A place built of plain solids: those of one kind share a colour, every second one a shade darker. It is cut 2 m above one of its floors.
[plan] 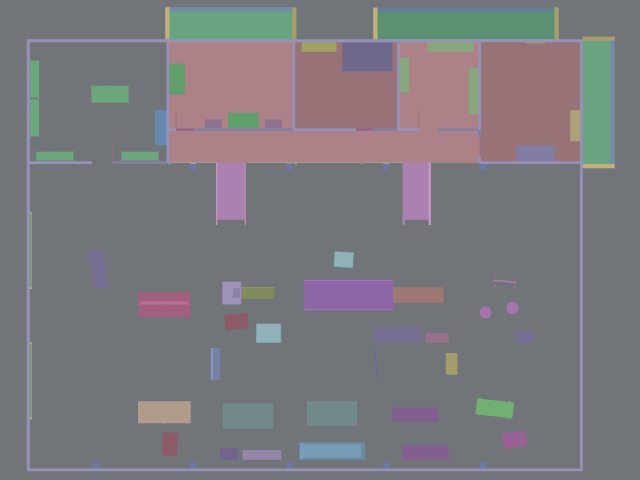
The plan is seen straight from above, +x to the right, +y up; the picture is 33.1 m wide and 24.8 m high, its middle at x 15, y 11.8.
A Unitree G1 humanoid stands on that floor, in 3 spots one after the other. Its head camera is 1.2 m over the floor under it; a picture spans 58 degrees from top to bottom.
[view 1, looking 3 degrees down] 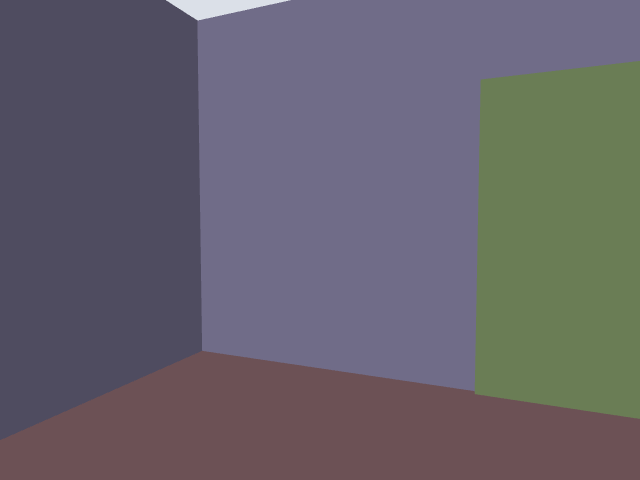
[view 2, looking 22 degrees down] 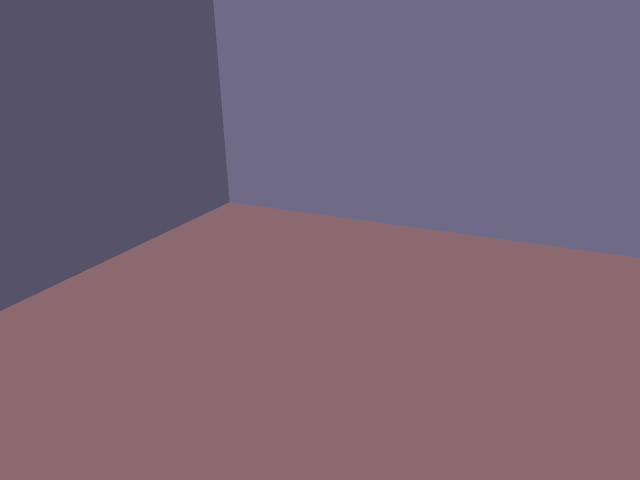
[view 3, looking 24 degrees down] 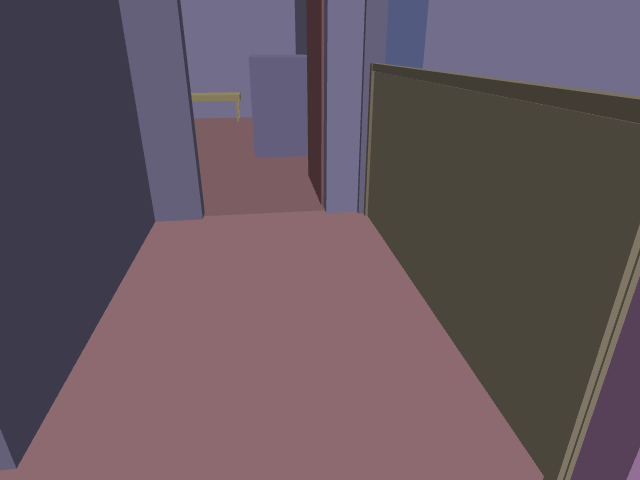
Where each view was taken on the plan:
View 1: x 25.80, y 18.90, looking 113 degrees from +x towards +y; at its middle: wall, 3.40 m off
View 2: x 10.30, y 19.70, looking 23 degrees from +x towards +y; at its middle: level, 3.20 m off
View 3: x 20.00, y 16.62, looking -8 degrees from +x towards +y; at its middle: level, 2.95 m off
